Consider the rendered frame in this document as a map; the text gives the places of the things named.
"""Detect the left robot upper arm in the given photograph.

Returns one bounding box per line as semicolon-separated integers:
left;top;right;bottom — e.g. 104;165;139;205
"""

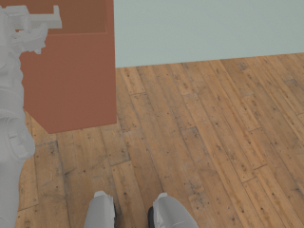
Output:
0;117;35;228

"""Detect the drawer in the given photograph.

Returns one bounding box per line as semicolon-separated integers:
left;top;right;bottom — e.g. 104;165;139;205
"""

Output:
0;0;106;35

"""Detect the handle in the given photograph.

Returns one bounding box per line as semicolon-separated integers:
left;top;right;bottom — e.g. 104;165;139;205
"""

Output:
0;5;63;29

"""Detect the cabinet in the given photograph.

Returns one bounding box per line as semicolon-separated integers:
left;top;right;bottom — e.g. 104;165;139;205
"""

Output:
19;0;117;134

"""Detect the robot left forearm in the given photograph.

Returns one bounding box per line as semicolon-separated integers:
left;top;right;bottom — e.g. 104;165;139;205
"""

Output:
0;46;26;123

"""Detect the left robot thigh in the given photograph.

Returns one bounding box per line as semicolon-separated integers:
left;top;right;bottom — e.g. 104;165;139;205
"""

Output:
84;195;115;228

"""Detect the left robot hand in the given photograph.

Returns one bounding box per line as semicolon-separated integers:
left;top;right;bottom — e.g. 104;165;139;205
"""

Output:
0;5;48;58

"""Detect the robot thigh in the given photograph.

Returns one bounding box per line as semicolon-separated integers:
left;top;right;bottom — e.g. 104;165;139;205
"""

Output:
153;196;199;228
84;195;115;228

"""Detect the right robot thigh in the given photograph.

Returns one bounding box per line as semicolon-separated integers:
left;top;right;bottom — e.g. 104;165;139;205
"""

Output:
153;196;199;228

